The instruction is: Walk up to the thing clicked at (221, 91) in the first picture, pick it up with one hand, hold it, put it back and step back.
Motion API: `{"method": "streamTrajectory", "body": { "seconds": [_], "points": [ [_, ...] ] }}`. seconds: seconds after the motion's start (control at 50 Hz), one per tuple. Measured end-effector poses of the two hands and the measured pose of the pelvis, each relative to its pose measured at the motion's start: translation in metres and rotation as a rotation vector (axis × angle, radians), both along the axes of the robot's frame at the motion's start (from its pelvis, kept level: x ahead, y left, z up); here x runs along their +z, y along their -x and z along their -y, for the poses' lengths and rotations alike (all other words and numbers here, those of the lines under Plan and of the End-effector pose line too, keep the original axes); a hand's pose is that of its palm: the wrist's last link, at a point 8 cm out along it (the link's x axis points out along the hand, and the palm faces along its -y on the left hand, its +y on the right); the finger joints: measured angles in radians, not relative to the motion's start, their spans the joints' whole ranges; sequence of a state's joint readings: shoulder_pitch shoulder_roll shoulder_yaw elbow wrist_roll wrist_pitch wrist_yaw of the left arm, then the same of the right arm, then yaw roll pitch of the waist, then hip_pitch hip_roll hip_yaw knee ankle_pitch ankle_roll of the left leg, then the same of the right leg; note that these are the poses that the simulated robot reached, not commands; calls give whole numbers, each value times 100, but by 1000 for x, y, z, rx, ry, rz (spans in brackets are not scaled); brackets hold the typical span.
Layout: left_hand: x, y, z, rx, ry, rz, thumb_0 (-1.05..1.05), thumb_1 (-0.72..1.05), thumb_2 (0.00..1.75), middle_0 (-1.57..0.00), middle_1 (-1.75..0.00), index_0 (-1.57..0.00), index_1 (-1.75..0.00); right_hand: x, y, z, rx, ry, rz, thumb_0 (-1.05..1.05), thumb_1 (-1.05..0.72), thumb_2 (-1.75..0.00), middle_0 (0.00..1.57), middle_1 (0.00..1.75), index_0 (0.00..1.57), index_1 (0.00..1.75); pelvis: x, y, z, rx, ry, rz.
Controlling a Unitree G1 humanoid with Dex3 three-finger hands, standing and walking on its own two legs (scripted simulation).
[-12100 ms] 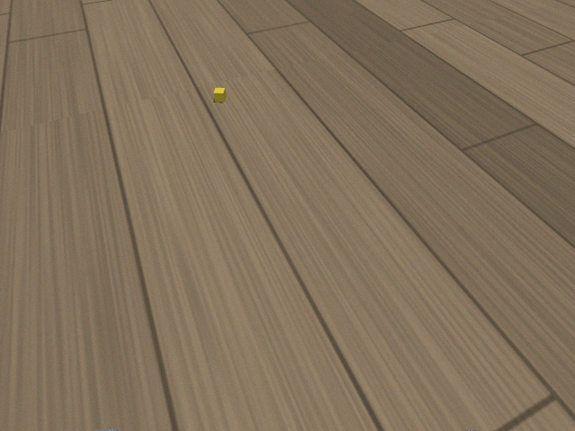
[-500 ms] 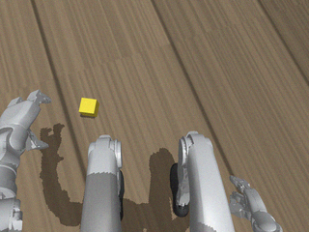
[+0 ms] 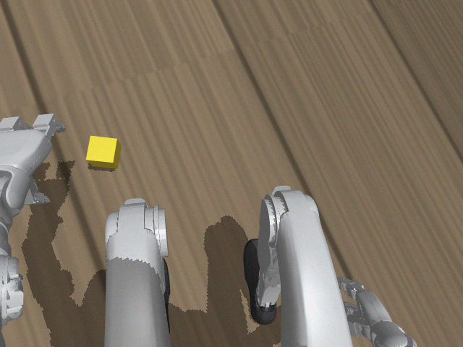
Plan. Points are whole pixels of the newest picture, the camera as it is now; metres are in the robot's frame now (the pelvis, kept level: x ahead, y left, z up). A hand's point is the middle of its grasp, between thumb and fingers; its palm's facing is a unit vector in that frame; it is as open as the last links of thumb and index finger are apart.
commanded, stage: rise first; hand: left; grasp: from above
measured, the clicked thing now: (104, 152) +0.48 +0.25 -0.32
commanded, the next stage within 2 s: approach in 0.86 s
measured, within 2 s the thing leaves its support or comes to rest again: neither
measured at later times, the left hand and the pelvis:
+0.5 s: hand (49, 164) +0.41 +0.32 -0.18, palm faces -0.49 -0.09 -0.87, open 14.0 cm; pelvis +0.01 +0.00 -0.02, yaw -1 degrees
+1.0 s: hand (58, 159) +0.42 +0.31 -0.20, palm faces -0.46 -0.05 -0.89, open 14.1 cm; pelvis +0.01 -0.01 -0.03, yaw -1 degrees
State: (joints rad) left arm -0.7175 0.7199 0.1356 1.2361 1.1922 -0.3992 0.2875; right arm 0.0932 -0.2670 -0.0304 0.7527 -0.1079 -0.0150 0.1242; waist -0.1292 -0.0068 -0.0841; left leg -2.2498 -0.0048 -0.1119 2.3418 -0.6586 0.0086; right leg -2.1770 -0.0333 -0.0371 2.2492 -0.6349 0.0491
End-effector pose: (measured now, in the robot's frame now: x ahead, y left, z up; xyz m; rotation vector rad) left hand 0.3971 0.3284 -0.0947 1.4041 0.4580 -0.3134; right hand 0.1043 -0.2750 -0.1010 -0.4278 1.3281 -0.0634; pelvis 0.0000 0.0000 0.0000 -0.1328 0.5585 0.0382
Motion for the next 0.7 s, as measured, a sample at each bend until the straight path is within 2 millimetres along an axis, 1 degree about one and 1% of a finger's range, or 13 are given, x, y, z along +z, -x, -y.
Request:
{"method": "streamTrajectory", "body": {
  "seconds": [0.12,0.22,0.44,0.7],
  "points": [
    [-7,-10,5,-16,-8,-13,0,-45,95,-7,-96,-9,-93,-6,-2,-2,4,-11,-19,0,-90,-90,20,30,20,30,-4,-4,2,-3,0,-9],
    [-14,-16,6,-38,-9,-24,0,-45,94,-7,-96,-9,-93,-10,2,0,1,-7,-51,0,-91,-90,20,30,20,30,-8,-8,3,-4,0,-15],
    [-29,-20,6,-79,-10,-12,0,-45,94,-9,-94,-10,-92,-18,12,10,-11,21,-109,0,-91,-91,20,30,20,30,-19,-11,4,-14,-1,-6],
    [-39,-26,12,-112,-29,20,0,-48,96,-8,-95,-9,-93,-24,15,9,-19,26,-113,0,-91,-90,20,30,20,30,-27,-12,4,-20,-2,-6]
  ]
}}
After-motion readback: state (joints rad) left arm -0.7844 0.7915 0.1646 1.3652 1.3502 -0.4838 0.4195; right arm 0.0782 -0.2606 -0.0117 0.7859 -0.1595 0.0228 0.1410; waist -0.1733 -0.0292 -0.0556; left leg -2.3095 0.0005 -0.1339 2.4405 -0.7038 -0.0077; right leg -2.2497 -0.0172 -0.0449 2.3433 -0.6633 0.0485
